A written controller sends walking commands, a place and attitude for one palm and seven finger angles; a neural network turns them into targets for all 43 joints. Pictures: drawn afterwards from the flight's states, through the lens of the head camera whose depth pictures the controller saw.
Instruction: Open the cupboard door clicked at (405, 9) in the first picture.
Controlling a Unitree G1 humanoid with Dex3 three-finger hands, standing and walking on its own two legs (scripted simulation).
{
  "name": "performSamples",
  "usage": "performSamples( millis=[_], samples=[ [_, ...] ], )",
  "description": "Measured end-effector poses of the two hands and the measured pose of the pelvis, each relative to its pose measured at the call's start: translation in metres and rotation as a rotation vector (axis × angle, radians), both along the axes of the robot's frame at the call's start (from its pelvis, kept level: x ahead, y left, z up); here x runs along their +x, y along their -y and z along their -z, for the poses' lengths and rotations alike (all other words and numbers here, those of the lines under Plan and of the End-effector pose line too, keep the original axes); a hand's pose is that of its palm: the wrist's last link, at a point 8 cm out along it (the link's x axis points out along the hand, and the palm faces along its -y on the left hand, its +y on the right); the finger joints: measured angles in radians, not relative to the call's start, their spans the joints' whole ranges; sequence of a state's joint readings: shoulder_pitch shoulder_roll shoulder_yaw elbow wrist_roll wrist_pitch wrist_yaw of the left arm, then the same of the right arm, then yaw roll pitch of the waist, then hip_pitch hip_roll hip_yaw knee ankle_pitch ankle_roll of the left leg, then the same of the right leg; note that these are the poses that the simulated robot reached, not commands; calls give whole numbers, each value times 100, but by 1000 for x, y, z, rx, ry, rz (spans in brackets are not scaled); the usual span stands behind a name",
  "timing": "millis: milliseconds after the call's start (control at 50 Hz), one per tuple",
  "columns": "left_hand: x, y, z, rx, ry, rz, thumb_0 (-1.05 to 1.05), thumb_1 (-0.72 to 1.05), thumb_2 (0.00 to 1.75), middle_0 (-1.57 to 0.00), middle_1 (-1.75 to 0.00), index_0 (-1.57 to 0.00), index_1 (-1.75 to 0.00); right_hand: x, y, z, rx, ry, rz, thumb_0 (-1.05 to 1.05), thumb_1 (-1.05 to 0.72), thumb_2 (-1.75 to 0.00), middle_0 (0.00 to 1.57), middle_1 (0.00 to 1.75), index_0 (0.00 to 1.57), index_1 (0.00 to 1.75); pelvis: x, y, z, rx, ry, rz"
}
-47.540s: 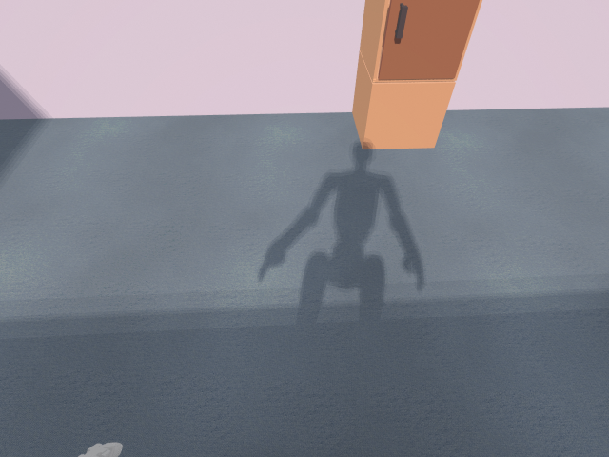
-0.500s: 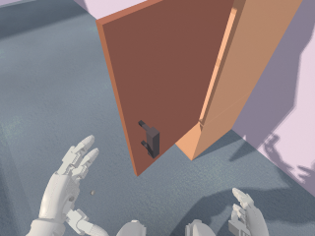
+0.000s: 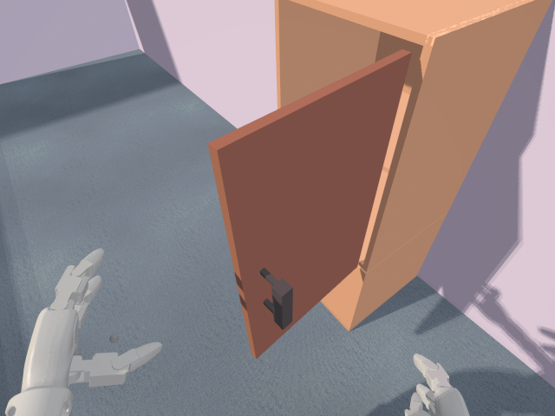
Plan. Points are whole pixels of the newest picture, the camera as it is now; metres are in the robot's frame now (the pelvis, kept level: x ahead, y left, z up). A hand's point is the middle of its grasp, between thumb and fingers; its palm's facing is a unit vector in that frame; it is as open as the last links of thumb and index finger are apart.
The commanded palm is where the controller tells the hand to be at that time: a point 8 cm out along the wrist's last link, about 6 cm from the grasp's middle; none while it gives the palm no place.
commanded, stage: draw the hand back to the body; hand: left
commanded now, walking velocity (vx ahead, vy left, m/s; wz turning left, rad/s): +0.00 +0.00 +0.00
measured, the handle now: (274, 297) +0.34 +0.05 -0.06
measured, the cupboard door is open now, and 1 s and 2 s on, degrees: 96 96 96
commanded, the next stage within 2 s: step back with the hand held close in 0.72 s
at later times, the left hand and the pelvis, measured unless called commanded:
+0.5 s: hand (48, 281) +0.20 +0.26 +0.18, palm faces +0.46 -0.79 -0.41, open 7.8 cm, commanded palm +0.15 +0.29 +0.19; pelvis +0.01 -0.01 +0.03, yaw -1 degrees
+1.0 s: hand (48, 284) +0.20 +0.25 +0.19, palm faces +0.42 -0.78 -0.47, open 7.4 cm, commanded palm +0.14 +0.29 +0.20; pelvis -0.01 -0.01 +0.03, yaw -2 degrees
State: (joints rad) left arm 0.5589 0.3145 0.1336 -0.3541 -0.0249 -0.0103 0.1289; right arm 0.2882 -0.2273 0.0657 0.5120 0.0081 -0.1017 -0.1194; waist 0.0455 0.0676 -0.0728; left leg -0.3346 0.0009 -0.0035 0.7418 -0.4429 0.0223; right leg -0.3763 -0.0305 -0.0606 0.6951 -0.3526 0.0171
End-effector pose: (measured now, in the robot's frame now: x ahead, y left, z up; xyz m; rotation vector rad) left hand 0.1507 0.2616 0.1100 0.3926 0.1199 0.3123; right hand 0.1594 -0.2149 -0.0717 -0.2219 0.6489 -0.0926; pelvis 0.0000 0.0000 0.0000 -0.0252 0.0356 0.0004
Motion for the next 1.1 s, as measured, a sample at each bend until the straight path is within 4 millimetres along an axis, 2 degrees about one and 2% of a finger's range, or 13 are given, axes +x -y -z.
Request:
performSamples(
  millis=[180, 420, 640, 860, 960, 1100],
  samples=[
    [9, -14, -49, 75, 127, -25, 0, 32, 65, -19, -30, -19, -30, 15, -3, -13, 15, 24, -26, 2, -90, -90, 20, 30, 21, 30, 9, 0, -15, 6, 56, 8],
    [6, -35, -96, 162, 281, -94, 0, 72, 82, -21, -30, -21, -30, 25, 3, -22, 10, 25, -48, 2, -90, -90, 20, 30, 21, 30, 9, 4, -24, 7, 99, 16],
    [3, -24, -81, 112, 228, -74, 1, 87, 89, -21, -30, -21, -30, 12, 12, -20, 4, -6, -27, 2, -90, -90, 20, 30, 21, 30, 3, 9, -27, 10, 116, 24],
    [-1, -23, -87, 123, 257, -73, 1, 89, 90, -21, -30, -21, -30, 2, 17, -20, 1, -8, -17, 2, -90, -90, 20, 30, 21, 30, -3, 12, -28, 9, 130, 28],
    [2, -29, -100, 195, 300, -52, 1, 89, 90, -21, -30, -21, -30, -2, 19, -22, -4, -26, -6, 2, -90, -90, 20, 30, 21, 30, -10, 11, -28, 3, 85, 25],
    [-2, -24, -90, 218, 218, 42, 1, 89, 90, -21, -30, -21, -30, -18, 29, -23, -33, -54, 72, 2, -90, -90, 21, 30, 21, 30, -23, 2, -27, 12, 45, 42]
  ],
)
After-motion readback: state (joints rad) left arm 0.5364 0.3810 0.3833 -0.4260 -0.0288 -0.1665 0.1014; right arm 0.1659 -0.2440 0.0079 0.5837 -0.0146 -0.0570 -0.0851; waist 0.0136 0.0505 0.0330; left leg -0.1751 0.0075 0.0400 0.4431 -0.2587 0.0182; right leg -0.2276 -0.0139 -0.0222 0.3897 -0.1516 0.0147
